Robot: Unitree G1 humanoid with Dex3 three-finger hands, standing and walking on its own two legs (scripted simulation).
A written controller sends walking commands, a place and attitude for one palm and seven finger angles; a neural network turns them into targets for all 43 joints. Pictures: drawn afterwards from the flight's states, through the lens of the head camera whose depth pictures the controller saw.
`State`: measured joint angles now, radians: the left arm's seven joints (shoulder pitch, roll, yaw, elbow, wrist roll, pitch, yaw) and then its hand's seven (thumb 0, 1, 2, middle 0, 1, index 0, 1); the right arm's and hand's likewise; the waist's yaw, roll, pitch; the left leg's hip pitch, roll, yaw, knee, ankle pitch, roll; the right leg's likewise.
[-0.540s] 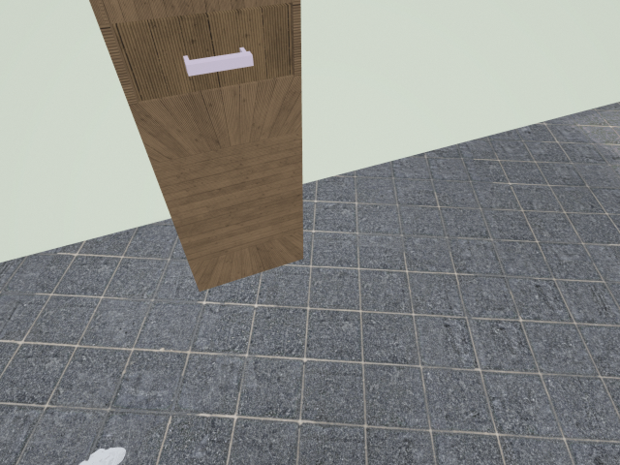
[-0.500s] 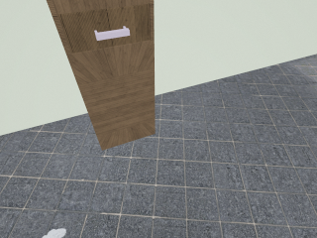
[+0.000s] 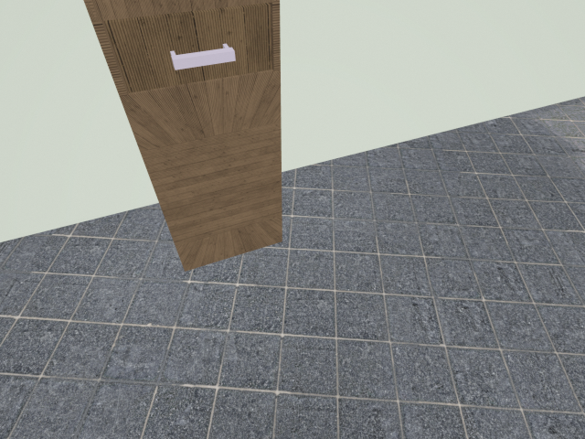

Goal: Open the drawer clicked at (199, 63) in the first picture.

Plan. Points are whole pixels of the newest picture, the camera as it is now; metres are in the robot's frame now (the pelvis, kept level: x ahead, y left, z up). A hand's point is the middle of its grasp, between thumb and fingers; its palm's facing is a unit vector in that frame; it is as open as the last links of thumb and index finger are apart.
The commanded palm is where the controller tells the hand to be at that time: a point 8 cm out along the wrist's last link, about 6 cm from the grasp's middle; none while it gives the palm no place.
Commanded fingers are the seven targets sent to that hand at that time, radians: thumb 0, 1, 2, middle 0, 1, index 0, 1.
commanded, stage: stand and wait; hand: left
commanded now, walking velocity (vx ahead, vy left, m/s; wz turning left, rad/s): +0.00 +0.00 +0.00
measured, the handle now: (202, 54) +0.92 +0.29 +0.10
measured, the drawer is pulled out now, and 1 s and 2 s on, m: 0.00 0.00 0.00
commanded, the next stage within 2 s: look at it before walking up in 0.28 s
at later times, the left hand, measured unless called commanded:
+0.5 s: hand out of the picture +0.07 +0.24 -0.15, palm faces -0.02 -0.94 -0.34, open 7.4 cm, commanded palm none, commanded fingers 0.00 0.90 0.90 -0.20 -0.30 -0.20 -0.30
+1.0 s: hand out of the picture +0.06 +0.25 -0.15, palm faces -0.03 -0.94 -0.34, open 7.4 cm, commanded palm none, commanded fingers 0.00 0.90 0.90 -0.20 -0.30 -0.20 -0.30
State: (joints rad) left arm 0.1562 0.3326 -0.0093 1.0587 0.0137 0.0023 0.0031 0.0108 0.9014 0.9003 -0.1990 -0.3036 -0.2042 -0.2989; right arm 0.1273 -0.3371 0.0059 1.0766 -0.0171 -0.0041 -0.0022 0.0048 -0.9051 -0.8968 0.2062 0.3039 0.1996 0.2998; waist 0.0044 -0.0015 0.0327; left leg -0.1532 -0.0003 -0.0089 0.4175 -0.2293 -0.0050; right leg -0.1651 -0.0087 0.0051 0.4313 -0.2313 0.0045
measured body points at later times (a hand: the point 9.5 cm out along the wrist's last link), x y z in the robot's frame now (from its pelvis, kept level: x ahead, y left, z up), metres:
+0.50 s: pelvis -0.01 +0.00 +0.00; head -0.02 +0.00 +0.45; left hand +0.07 +0.29 -0.13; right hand +0.06 -0.30 -0.13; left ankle +0.00 +0.12 -0.74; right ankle +0.00 -0.12 -0.74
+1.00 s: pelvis +0.00 +0.00 +0.00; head +0.00 +0.00 +0.45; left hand +0.07 +0.30 -0.13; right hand +0.07 -0.30 -0.13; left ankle +0.00 +0.12 -0.74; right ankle +0.00 -0.12 -0.74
